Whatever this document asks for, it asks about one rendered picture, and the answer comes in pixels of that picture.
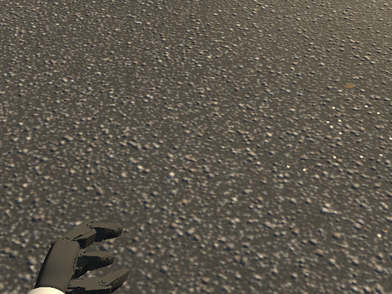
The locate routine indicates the left robot hand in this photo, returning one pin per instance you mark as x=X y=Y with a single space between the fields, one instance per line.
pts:
x=65 y=261

